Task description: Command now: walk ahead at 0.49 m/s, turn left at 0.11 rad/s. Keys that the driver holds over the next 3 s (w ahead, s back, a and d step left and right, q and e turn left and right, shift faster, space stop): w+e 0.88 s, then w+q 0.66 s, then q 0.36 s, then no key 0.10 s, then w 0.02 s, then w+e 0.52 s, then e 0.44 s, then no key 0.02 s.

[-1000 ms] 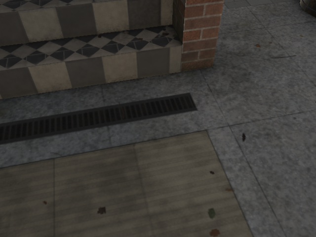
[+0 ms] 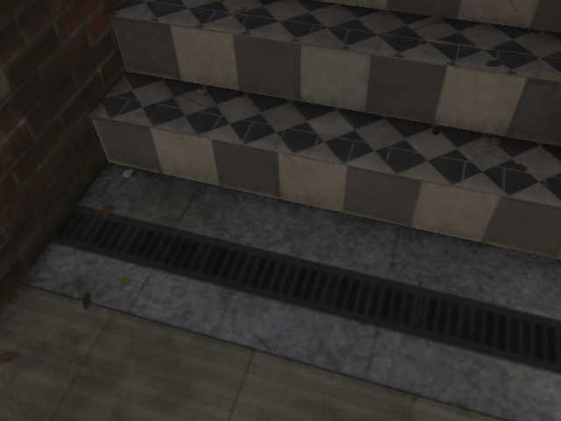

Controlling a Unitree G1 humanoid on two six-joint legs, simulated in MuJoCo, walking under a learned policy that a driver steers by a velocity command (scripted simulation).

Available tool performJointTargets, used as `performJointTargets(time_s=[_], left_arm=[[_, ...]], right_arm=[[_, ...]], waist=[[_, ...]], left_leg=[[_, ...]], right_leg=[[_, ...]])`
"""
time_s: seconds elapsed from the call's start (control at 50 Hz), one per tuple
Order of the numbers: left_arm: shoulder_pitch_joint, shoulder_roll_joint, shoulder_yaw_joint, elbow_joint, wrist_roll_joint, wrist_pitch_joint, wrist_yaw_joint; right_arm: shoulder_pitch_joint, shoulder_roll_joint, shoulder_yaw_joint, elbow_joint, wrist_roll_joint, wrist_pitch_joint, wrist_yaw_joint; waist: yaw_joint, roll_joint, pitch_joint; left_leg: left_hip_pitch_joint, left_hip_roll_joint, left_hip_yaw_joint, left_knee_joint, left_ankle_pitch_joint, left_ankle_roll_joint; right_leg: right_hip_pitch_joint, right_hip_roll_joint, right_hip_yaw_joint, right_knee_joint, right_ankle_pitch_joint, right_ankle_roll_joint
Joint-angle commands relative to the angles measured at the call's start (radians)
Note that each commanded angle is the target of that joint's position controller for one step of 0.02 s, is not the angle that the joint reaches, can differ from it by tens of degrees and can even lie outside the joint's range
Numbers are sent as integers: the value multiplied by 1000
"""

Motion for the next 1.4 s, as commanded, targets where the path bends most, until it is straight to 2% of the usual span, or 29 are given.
performJointTargets(time_s=[0.02,0.08,0.16,0.22,0.24,0.26,0.28,0.3,0.32,0.38,0.54,0.66,0.7,0.74,0.76,0.78,0.8,0.84,0.88,0.96,1.1,1.18,1.24,1.28,1.3,1.32,1.34,1.36,1.4], left_arm=[[10,69,4,-23,-10,-18,-10],[62,95,9,1,-14,-6,-11],[130,143,19,30,-8,8,-6],[129,146,20,44,-13,20,0],[124,119,13,34,-21,17,0],[128,30,-8,-19,-38,14,1],[165,58,4,-29,-40,26,7],[127,105,18,-10,-21,41,10],[80,82,18,-13,-16,44,0],[57,50,22,-10,10,75,-20],[-194,18,8,-111,14,97,-55],[-360,42,-3,-183,22,94,-71],[-327,62,6,-179,23,92,-64],[-146,103,28,-127,22,80,-43],[34,158,53,-66,33,72,-26],[73,286,86,-66,36,73,-7],[80,299,89,-85,5,86,1],[5,229,72,-57,-9,85,10],[-76,178,57,-59,-18,65,8],[-45,141,37,-7,-28,16,1],[42,122,13,70,-8,1,1],[52,134,5,98,2,-9,23],[37,120,-8,113,5,-20,45],[-2,172,3,99,8,-14,50],[-39,191,6,87,-3,-8,45],[-58,167,-6,58,-4,-14,45],[20,69,-25,21,-34,-24,32],[27,125,-23,43,3,-24,28],[-74,122,-25,14,10,-25,26]], right_arm=[[-11,9,18,-62,-7,-8,13],[-157,35,42,-98,8,-20,18],[-232,0,40,-121,21,-33,0],[-76,-35,23,-70,9,-57,-23],[73,-91,4,-32,-12,-72,-37],[215,-188,-18,-31,-33,-77,-52],[215,-213,-31,-15,-5,-56,-55],[143,-119,-9,-29,6,-50,-51],[77,-60,5,-33,14,-56,-46],[36,-6,18,-12,22,-76,-47],[128,-21,9,64,28,-94,-49],[196,-98,-11,108,27,-79,-63],[196,-123,-16,119,23,-66,-68],[205,-153,-24,124,23,-44,-74],[206,-140,-18,107,17,-38,-73],[233,-22,11,29,34,-45,-53],[131,-85,-3,-5,27,-63,-42],[33,-80,7,-26,44,-85,-30],[53,-66,13,-10,10,-66,-34],[80,-28,25,19,-6,-16,-18],[-167,-32,24,-19,13,-26,2],[-294,-13,41,-42,28,-35,8],[-178,-19,42,-3,13,-39,-3],[7,-63,27,64,3,-50,-26],[85,-88,14,94,-6,-61,-33],[221,-158,-13,121,-19,-66,-42],[215,-263,-51,115,-11,-52,-45],[160,-222,-47,115,27,-46,-27],[28,-102,-20,83,41,-41,-28]], waist=[[-48,-115,26],[-9,-116,38],[13,-124,29],[-65,-98,-35],[-123,-42,-137],[-164,115,-290],[-138,218,-311],[-109,75,-176],[-84,32,-79],[-23,51,-3],[-27,32,52],[-63,26,89],[-39,42,48],[38,37,-69],[112,-22,-177],[76,-273,-267],[97,-212,-322],[45,-75,-85],[-31,-22,-38],[-58,-65,-41],[22,-110,37],[51,-104,79],[-21,-152,-3],[-101,-153,-89],[-147,-118,-119],[-199,-58,-203],[-113,252,-283],[-90,64,-305],[-43,-73,-92]], left_leg=[[-66,59,33,-141,105,-23],[36,38,93,-351,179,-51],[108,8,101,-470,139,-51],[366,-30,98,-630,104,-16],[590,63,1,-648,70,20],[857,362,-327,-694,-71,79],[856,456,-590,-802,-145,159],[750,406,-484,-813,-194,142],[637,354,-353,-840,-121,122],[478,261,-111,-900,120,69],[490,225,160,-927,364,74],[607,270,253,-883,488,52],[668,272,291,-752,787,38],[653,257,324,-443,900,21],[476,231,328,-174,689,-7],[10,89,321,199,-32,-69],[-150,-19,89,337,-281,-80],[-177,85,33,209,-66,-64],[-38,116,25,75,-35,-76],[10,123,66,-33,36,-85],[-102,92,94,-298,324,-42],[-27,26,134,-494,348,-20],[116,-48,156,-506,245,37],[247,-105,175,-517,113,81],[347,-103,156,-640,137,106],[559,43,-12,-629,228,168],[891,321,-488,-633,459,361],[857,310,-587,-728,494,397],[561,248,-356,-788,536,316]], right_leg=[[5,-242,225,-213,186,-149],[-31,-199,181,-195,269,-132],[54,-242,242,-121,341,-127],[54,-205,239,92,420,-94],[-52,-148,196,294,324,-70],[-296,-49,114,603,-73,-35],[-481,14,104,786,-338,-33],[-525,-53,160,854,-277,-43],[-519,-83,168,840,-197,-38],[-448,-121,155,795,-107,-4],[-540,-128,108,587,162,24],[-438,-94,1,319,102,-45],[-350,-34,-41,284,3,-86],[-117,51,-57,203,-68,-135],[156,10,46,168,-107,-176],[497,-306,558,112,-256,-306],[524,-394,914,-73,-246,-345],[298,-329,607,-89,37,-276],[124,-241,468,-119,210,-225],[69,-195,315,-177,387,-184],[174,-166,156,-236,451,-61],[196,-183,79,-260,537,-41],[289,-230,49,-94,966,-34],[316,-234,33,195,1201,-37],[263,-221,24,370,1062,-28],[81,-181,5,643,743,-18],[-386,53,-3,1071,-152,59],[-476,24,175,1141,-227,35],[-442,-70,181,1021,-107,45]])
